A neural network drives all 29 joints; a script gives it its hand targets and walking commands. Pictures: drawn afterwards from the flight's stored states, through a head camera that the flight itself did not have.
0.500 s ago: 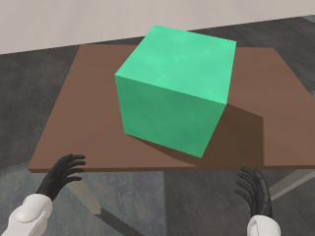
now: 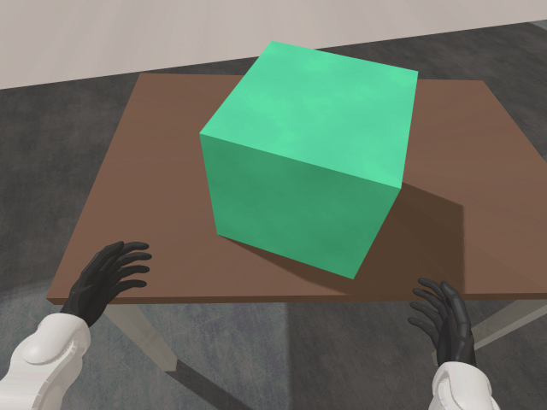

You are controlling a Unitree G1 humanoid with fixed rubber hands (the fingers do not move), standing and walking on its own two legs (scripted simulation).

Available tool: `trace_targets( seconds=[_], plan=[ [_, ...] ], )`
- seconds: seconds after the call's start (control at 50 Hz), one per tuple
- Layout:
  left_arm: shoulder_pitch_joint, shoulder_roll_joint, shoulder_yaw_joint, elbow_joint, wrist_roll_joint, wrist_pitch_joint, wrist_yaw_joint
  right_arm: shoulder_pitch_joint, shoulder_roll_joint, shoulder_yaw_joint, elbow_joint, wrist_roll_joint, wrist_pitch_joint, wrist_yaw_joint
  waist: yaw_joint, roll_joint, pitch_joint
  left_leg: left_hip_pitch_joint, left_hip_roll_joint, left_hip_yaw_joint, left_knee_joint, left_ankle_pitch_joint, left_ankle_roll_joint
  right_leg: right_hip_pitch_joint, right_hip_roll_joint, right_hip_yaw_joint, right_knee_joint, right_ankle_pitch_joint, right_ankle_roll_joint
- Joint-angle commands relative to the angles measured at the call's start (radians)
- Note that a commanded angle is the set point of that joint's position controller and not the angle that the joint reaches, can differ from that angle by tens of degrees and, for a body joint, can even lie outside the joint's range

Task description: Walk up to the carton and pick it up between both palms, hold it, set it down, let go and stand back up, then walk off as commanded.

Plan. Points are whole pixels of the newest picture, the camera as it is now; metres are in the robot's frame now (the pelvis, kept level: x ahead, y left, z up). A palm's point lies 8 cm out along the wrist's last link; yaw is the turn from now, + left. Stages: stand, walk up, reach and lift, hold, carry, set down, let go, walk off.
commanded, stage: reach and lift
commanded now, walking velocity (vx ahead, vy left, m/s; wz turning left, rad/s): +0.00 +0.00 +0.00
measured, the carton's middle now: (311, 157) +0.53 +0.01 +0.06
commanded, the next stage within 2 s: none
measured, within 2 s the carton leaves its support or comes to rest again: neither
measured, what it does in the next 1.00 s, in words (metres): stands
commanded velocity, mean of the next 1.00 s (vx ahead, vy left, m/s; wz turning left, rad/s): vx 0.00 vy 0.00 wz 0.00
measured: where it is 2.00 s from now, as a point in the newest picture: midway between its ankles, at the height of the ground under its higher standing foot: outside the picture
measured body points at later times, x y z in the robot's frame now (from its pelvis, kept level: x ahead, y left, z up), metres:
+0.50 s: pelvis +0.00 +0.00 +0.00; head +0.04 +0.02 +0.45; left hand +0.33 +0.26 +0.11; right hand +0.30 -0.18 +0.10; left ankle +0.01 +0.13 -0.74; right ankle +0.02 -0.15 -0.74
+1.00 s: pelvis -0.01 +0.00 +0.00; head +0.01 +0.02 +0.45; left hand +0.41 +0.25 +0.16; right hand +0.35 -0.19 +0.14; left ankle +0.01 +0.13 -0.74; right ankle +0.01 -0.15 -0.74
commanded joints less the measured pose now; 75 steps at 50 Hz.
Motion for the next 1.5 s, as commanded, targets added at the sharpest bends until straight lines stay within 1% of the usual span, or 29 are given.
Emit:
trace_targets(
  seconds=[0.0,0.14,0.16,0.24,0.26,0.28,0.34,0.4,0.5,0.52,0.6,0.66,0.7,0.72,0.76,0.8,0.88,0.94,0.96,1.02,1.06,1.1,1.12,1.14,1.18,1.2,1.32,1.38,1.48],
  plan=[
    [-0.325,0.292,0.118,-0.214,-0.11,-0.015,0.006,-0.282,-0.087,-0.082,-0.267,0.084,-0.033,-0.003,-0.038,0.169,-0.303,0.078,-0.049,0.036,-0.179,0.103,0.013,0.229,-0.017,0.041,-0.11,0.086,-0.042],
    [-0.485,0.294,0.136,-0.13,-0.079,0.098,-0.019,-0.423,-0.127,-0.109,-0.161,0.134,0.028,-0.023,-0.083,0.155,-0.352,0.141,-0.055,0.037,-0.166,0.197,0.014,0.264,-0.01,0.041,-0.109,0.221,-0.031],
    [-0.489,0.287,0.148,-0.122,-0.071,0.115,-0.023,-0.431,-0.13,-0.106,-0.163,0.141,0.032,-0.027,-0.083,0.139,-0.351,0.151,-0.055,0.037,-0.163,0.217,0.014,0.277,-0.007,0.039,-0.112,0.243,-0.029],
    [-0.538,0.284,0.186,-0.116,-0.035,0.172,-0.037,-0.488,-0.151,-0.093,-0.131,0.182,0.063,-0.035,-0.083,0.161,-0.384,0.186,-0.063,0.043,-0.142,0.331,0.002,0.308,-0.002,0.036,-0.102,0.365,-0.024],
    [-0.564,0.283,0.199,-0.089,-0.03,0.182,-0.04,-0.519,-0.15,-0.093,-0.113,0.186,0.069,-0.036,-0.082,0.14,-0.379,0.185,-0.06,0.042,-0.146,0.321,0.005,0.303,-0.001,0.034,-0.104,0.357,-0.023],
    [-0.574,0.282,0.205,-0.096,-0.021,0.191,-0.04,-0.523,-0.161,-0.101,-0.106,0.184,0.074,-0.037,-0.085,0.149,-0.394,0.187,-0.061,0.043,-0.144,0.341,0.003,0.314,0.0,0.034,-0.103,0.381,-0.025],
    [-0.668,0.29,0.205,-0.062,-0.029,0.198,-0.041,-0.622,-0.163,-0.116,-0.097,0.187,0.081,-0.034,-0.089,0.139,-0.401,0.163,-0.063,0.048,-0.151,0.294,0.009,0.301,-0.001,0.034,-0.104,0.334,-0.022],
    [-0.708,0.29,0.191,-0.068,-0.036,0.208,-0.037,-0.658,-0.173,-0.129,-0.093,0.191,0.087,-0.034,-0.102,0.142,-0.44,0.16,-0.065,0.046,-0.147,0.315,0.011,0.323,0.003,0.035,-0.093,0.374,-0.023],
    [-0.855,0.309,0.168,0.041,-0.059,0.222,-0.036,-0.799,-0.175,-0.145,-0.054,0.192,0.117,-0.034,-0.123,0.122,-0.453,0.108,-0.071,0.049,-0.153,0.239,0.032,0.325,0.0,0.038,-0.091,0.314,-0.024],
    [-0.859,0.302,0.163,0.029,-0.053,0.224,-0.035,-0.81,-0.177,-0.147,-0.047,0.191,0.119,-0.033,-0.125,0.125,-0.462,0.116,-0.067,0.046,-0.154,0.256,0.029,0.328,0.004,0.035,-0.086,0.338,-0.024],
    [-0.944,0.314,0.156,0.124,-0.049,0.235,-0.039,-0.879,-0.178,-0.148,0.01,0.203,0.142,-0.038,-0.136,0.117,-0.483,0.097,-0.074,0.048,-0.153,0.258,0.038,0.348,0.007,0.039,-0.08,0.362,-0.02],
    [-1.03,0.318,0.134,0.142,-0.059,0.242,-0.035,-0.956,-0.191,-0.154,0.023,0.207,0.148,-0.04,-0.151,0.125,-0.522,0.088,-0.075,0.044,-0.151,0.259,0.037,0.357,0.016,0.037,-0.076,0.364,-0.026],
    [-1.074,0.335,0.138,0.204,-0.052,0.241,-0.035,-0.992,-0.191,-0.151,0.061,0.207,0.159,-0.039,-0.149,0.118,-0.517,0.067,-0.079,0.045,-0.15,0.241,0.042,0.356,0.013,0.038,-0.074,0.356,-0.02],
    [-1.113,0.335,0.124,0.226,-0.054,0.244,-0.034,-1.026,-0.207,-0.17,0.082,0.198,0.162,-0.041,-0.161,0.123,-0.508,0.061,-0.077,0.042,-0.154,0.221,0.042,0.342,0.017,0.033,-0.074,0.33,-0.023],
    [-1.165,0.341,0.11,0.268,-0.061,0.24,-0.036,-1.066,-0.201,-0.167,0.1,0.203,0.167,-0.042,-0.168,0.112,-0.516,0.052,-0.078,0.041,-0.151,0.212,0.045,0.345,0.018,0.033,-0.077,0.319,-0.024],
    [-1.202,0.349,0.104,0.308,-0.058,0.239,-0.033,-1.104,-0.214,-0.157,0.124,0.21,0.171,-0.04,-0.163,0.127,-0.533,0.045,-0.08,0.04,-0.15,0.217,0.044,0.346,0.02,0.033,-0.072,0.324,-0.026],
    [-1.299,0.353,0.07,0.4,-0.074,0.229,-0.032,-1.206,-0.229,-0.159,0.167,0.213,0.167,-0.032,-0.178,0.106,-0.563,0.021,-0.079,0.033,-0.147,0.206,0.048,0.339,0.02,0.023,-0.067,0.324,-0.026],
    [-1.365,0.353,0.047,0.483,-0.076,0.217,-0.032,-1.265,-0.232,-0.159,0.251,0.213,0.168,-0.027,-0.187,0.11,-0.548,0.013,-0.076,0.027,-0.149,0.193,0.046,0.323,0.022,0.015,-0.07,0.313,-0.032],
    [-1.389,0.36,0.045,0.475,-0.08,0.211,-0.031,-1.282,-0.24,-0.156,0.253,0.218,0.165,-0.023,-0.192,0.108,-0.574,0.015,-0.078,0.025,-0.143,0.206,0.046,0.33,0.021,0.014,-0.065,0.33,-0.03],
    [-1.447,0.354,0.023,0.55,-0.078,0.199,-0.03,-1.347,-0.242,-0.156,0.319,0.222,0.154,-0.017,-0.198,0.119,-0.576,0.014,-0.078,0.025,-0.143,0.214,0.041,0.32,0.025,0.0,-0.065,0.35,-0.032],
    [-1.487,0.364,0.011,0.616,-0.08,0.186,-0.031,-1.394,-0.259,-0.163,0.357,0.213,0.149,-0.011,-0.207,0.104,-0.585,-0.001,-0.081,0.021,-0.142,0.2,0.043,0.321,0.025,-0.003,-0.068,0.343,-0.031],
    [-1.516,0.36,-0.002,0.632,-0.086,0.177,-0.029,-1.424,-0.265,-0.156,0.386,0.216,0.141,-0.012,-0.218,0.101,-0.615,0.0,-0.082,0.018,-0.136,0.219,0.042,0.337,0.026,-0.007,-0.06,0.378,-0.03],
    [-1.534,0.368,0.004,0.681,-0.081,0.17,-0.03,-1.447,-0.268,-0.158,0.405,0.212,0.137,-0.01,-0.211,0.093,-0.611,-0.01,-0.085,0.019,-0.137,0.198,0.046,0.332,0.023,-0.003,-0.063,0.361,-0.027],
    [-1.535,0.363,-0.001,0.674,-0.081,0.165,-0.03,-1.457,-0.26,-0.147,0.406,0.218,0.13,-0.008,-0.211,0.085,-0.627,-0.002,-0.083,0.018,-0.133,0.228,0.044,0.341,0.025,-0.007,-0.057,0.4,-0.025],
    [-1.611,0.365,-0.022,0.738,-0.082,0.146,-0.029,-1.523,-0.271,-0.156,0.465,0.211,0.125,-0.002,-0.221,0.094,-0.617,-0.018,-0.084,0.019,-0.137,0.187,0.045,0.317,0.022,-0.016,-0.062,0.358,-0.027],
    [-1.606,0.357,-0.036,0.744,-0.085,0.139,-0.028,-1.524,-0.27,-0.159,0.484,0.209,0.12,-0.002,-0.231,0.1,-0.628,-0.006,-0.083,0.016,-0.133,0.208,0.041,0.325,0.025,-0.017,-0.059,0.384,-0.027],
    [-1.715,0.352,-0.071,0.859,-0.094,0.088,-0.019,-1.638,-0.279,-0.153,0.585,0.213,0.085,0.008,-0.237,0.099,-0.667,-0.011,-0.086,0.015,-0.127,0.215,0.039,0.317,0.027,-0.029,-0.051,0.423,-0.022],
    [-1.806,0.35,-0.112,0.972,-0.108,0.055,-0.015,-1.719,-0.278,-0.151,0.679,0.214,0.075,0.013,-0.246,0.112,-0.651,-0.034,-0.086,0.008,-0.125,0.164,0.04,0.28,0.022,-0.033,-0.057,0.351,-0.028],
    [-1.887,0.335,-0.159,1.078,-0.121,-0.006,0.0,-1.804,-0.301,-0.167,0.775,0.206,0.037,0.017,-0.265,0.113,-0.712,-0.026,-0.081,0.0,-0.115,0.19,0.035,0.256,0.028,-0.043,-0.047,0.406,-0.031]
  ],
)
